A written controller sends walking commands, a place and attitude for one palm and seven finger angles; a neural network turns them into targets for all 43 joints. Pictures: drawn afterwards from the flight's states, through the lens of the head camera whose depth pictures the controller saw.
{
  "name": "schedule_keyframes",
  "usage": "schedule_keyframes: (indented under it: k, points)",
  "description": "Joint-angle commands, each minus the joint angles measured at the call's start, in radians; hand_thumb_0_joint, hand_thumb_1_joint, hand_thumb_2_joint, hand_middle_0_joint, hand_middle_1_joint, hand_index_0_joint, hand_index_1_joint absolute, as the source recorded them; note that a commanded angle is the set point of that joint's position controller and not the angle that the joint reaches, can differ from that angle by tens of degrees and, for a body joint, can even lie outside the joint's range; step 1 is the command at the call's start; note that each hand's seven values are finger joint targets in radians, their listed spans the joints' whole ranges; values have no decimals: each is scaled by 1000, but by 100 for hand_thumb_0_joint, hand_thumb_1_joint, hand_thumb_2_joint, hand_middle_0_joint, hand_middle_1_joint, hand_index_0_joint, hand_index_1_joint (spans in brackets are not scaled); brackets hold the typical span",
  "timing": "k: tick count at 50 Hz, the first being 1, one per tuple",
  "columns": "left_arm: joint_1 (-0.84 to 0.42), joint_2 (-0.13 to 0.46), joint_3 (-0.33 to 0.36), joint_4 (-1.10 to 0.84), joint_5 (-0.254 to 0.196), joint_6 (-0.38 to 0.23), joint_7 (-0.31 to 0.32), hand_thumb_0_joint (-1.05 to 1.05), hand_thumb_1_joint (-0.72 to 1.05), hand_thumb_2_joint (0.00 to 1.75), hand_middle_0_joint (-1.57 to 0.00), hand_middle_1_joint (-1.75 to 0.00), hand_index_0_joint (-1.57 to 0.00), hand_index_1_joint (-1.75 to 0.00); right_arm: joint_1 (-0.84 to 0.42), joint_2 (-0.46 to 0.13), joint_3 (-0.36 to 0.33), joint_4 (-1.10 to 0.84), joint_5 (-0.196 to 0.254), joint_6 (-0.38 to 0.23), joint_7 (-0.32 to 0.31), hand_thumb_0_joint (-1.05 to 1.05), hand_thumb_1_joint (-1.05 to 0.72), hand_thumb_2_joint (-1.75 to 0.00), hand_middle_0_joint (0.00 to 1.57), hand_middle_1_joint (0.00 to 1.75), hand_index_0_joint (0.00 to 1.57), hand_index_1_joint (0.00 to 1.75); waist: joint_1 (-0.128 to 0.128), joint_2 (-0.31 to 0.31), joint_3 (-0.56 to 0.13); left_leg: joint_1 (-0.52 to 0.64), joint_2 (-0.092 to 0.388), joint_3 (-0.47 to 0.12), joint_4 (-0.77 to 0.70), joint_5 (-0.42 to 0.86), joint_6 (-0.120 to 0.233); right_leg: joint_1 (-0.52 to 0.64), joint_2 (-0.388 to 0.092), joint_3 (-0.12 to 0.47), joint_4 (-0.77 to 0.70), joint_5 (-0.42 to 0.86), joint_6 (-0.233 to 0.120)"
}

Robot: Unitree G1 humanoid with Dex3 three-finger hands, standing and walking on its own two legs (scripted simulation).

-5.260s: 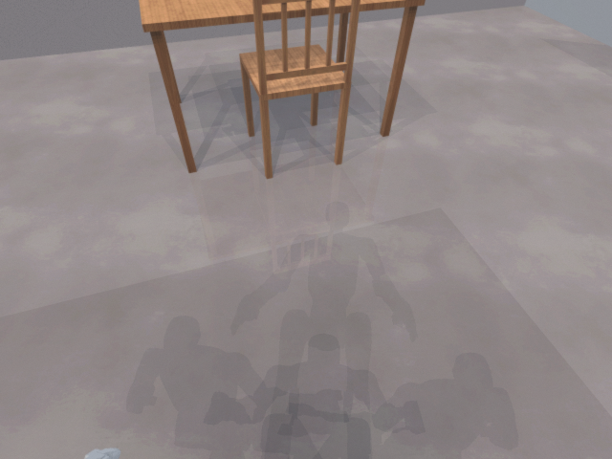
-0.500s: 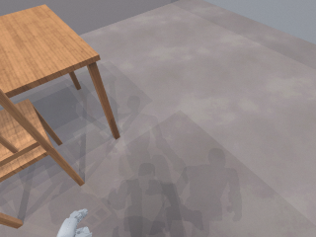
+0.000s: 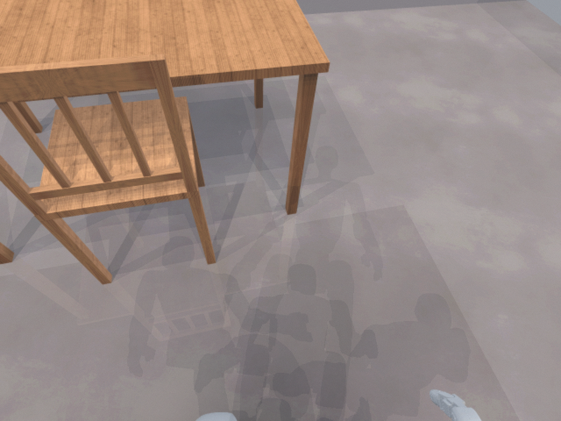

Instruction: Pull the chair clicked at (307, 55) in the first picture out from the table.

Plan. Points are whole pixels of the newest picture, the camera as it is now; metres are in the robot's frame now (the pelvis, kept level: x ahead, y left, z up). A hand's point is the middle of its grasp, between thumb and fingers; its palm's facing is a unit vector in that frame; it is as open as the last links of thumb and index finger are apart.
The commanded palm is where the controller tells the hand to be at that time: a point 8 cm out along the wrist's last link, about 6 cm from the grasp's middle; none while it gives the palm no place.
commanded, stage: turn to face it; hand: left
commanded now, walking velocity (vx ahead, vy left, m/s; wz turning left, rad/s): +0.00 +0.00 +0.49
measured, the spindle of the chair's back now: (86, 142) +0.61 +0.48 -0.08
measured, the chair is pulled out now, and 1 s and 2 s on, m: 0.00 0.00 0.00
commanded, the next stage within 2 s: take the last steps up to it in 0.50 s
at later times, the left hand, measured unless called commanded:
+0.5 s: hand out of the picture +0.10 +0.19 -0.13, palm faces +0.19 -0.94 -0.28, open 7.4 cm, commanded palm none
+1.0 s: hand out of the picture -0.12 +0.15 -0.14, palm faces +0.45 -0.87 -0.22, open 7.4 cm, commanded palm none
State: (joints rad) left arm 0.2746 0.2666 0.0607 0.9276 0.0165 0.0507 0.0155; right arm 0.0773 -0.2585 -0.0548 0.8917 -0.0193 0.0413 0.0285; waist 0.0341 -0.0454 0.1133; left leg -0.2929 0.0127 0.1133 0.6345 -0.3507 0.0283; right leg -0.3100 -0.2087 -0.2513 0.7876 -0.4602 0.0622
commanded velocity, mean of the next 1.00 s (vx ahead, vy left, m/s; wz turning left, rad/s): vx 0.13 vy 0.04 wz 0.23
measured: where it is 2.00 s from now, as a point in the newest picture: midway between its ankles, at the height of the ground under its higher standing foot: (215, 383)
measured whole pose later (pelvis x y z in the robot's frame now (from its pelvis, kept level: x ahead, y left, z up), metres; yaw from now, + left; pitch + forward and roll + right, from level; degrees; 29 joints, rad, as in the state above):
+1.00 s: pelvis +0.02 +0.01 +0.03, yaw +21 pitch +0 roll +1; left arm 0.44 0.19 0.04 1.10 0.04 -0.02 0.01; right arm 0.17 -0.22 -0.05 1.02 -0.03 0.04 0.04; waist 0.07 -0.01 0.01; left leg -0.36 0.06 0.06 0.73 -0.35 -0.01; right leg -0.13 -0.10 -0.21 0.36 -0.22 0.01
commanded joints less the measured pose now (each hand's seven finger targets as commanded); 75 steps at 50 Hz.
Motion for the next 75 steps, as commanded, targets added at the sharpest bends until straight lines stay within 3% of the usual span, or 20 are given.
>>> schedule_keyframes:
  k: [1,5,17,22,23,24,25,28,30,37,42,48,51,52,53,54,55,58,62,75]
  points:
    - [-133,86,26,-138,-4,-15,12,0,90,90,-20,-30,-20,-30,196,-251,-64,-13,5,-23,-37,0,-90,-90,20,30,20,30,-117,274,-210,317,358,-395,-227,864,187,-318,56,220,404,-131,34]
    - [-52,93,29,-81,-2,-15,-3,0,90,90,-20,-30,-20,-30,69,-177,-38,-54,6,-35,-36,0,-90,-90,20,30,20,30,-42,178,-166,237,214,-243,-251,776,119,-247,78,219,386,59,48]
    - [-140,59,7,-115,-10,-20,9,0,90,90,-20,-30,-20,-30,140,-154,-40,-27,-4,-24,-39,0,-90,-90,20,30,20,30,-68,205,-132,199,211,-380,-251,702,161,-114,146,229,51,20,30]
    - [-34,64,8,-82,-13,-44,17,0,90,90,-20,-30,-20,-30,110,-128,-36,-17,4,-23,-38,0,-90,-90,20,30,20,30,-9,129,-151,57,150,-391,-155,549,91,167,163,222,-342,268,-2]
    - [-3,104,14,-72,-4,-59,22,0,90,90,-20,-30,-20,-30,138,-85,-31,-10,13,-27,-34,0,-90,-90,20,30,20,30,-3,13,-183,-46,85,-331,-47,350,30,306,52,323,-440,406,-26]
    - [16,180,26,-67,9,-69,28,0,90,90,-20,-30,-20,-30,151,-21,-17,-28,18,-29,-30,0,-90,-90,20,30,20,30,-6,-228,-181,-211,-70,-168,146,-115,-45,370,-195,550,-463,622,-135]
    - [24,190,26,-77,0,-65,24,0,90,90,-20,-30,-20,-30,147,-67,-34,-27,11,-7,-36,0,-90,-90,20,30,20,30,8,-232,-194,-154,-53,-205,307,-264,-44,223,-262,558,-489,619,-213]
    - [-109,103,13,-100,-3,-56,27,0,90,90,-20,-30,-20,-30,157,-55,-39,36,2,15,-23,0,-90,-90,20,30,20,30,-50,-73,-75,-188,-13,-193,552,-89,-55,97,-118,390,-501,450,-201]
    - [-96,76,6,-93,-3,-66,23,0,90,90,-20,-30,-20,-30,184,-41,-33,56,1,17,-19,0,-90,-90,20,30,20,30,-51,-90,-85,-189,-4,-177,563,-20,-70,105,-78,322,-503,465,-179]
    - [94,77,17,5,3,-97,14,0,90,90,-20,-30,-20,-30,102,-39,-27,61,-11,-1,-2,0,-90,-90,20,30,20,30,23,-80,-72,-310,53,-144,459,31,-83,274,-134,381,-601,152,-183]
    - [154,78,14,65,13,-108,9,0,90,90,-20,-30,-20,-30,52,-19,-16,52,-7,-10,10,0,-90,-90,20,30,20,30,32,-98,-49,-292,74,-103,309,28,-71,266,-150,365,-653,55,-193]
    - [135,108,19,111,22,-101,3,0,90,90,-20,-30,-20,-30,56,10,-4,43,0,-30,18,0,-90,-90,20,30,20,30,9,-129,-27,-70,53,-35,54,-20,-28,95,-148,293,-663,-52,-193]
    - [119,93,18,134,12,-89,-3,0,90,90,-20,-30,-20,-30,176,6,2,87,-1,-52,5,0,-90,-90,20,30,20,30,-45,-80,-55,203,6,42,-173,68,-25,-27,-66,202,-549,-76,-150]
    - [121,65,10,137,11,-83,-7,0,90,90,-20,-30,-20,-30,251,-31,-8,111,1,-59,-7,0,-90,-90,20,30,20,30,-78,39,-77,338,25,21,-216,25,-28,-109,-24,154,-435,-76,-119]
    - [110,3,-3,119,5,-77,-13,0,90,90,-20,-30,-20,-30,343,-106,-24,132,-7,-66,-21,0,-90,-90,20,30,20,30,-120,268,-78,412,205,-245,-339,-176,27,-254,73,79,-182,-82,-75]
    - [72,-43,-15,77,8,-78,-15,0,90,90,-20,-30,-20,-30,436,-183,-37,148,-11,-66,-32,0,-90,-90,20,30,20,30,-147,371,-47,393,382,-496,-486,-271,113,-379,147,65,87,-135,-57]
    - [13,-23,-14,57,15,-76,-11,0,90,90,-20,-30,-20,-30,413,-173,-32,152,-10,-64,-39,0,-90,-90,20,30,20,30,-143,298,-23,323,401,-530,-515,-308,148,-411,117,166,225,-111,-75]
    - [50,-24,-5,106,15,-75,-28,0,90,90,-20,-30,-20,-30,256,-49,5,118,0,-85,-48,0,-90,-90,20,30,20,30,-51,128,43,185,302,-319,-516,-73,128,-362,62,217,336,117,-72]
    - [82,-42,-3,125,11,-68,-26,0,90,90,-20,-30,-20,-30,298,-1,12,147,9,-119,-58,0,-90,-90,20,30,20,30,-20,118,-18,266,234,-160,-465,466,124,-332,82,200,322,220,-43]
    - [-210,-67,-17,17,0,-70,-23,0,90,90,-20,-30,-20,-30,474,5,24,259,-5,-118,-80,0,-90,-90,20,30,20,30,-62,142,44,380,233,-74,-326,1054,87,-261,177,117,-50,225,-119]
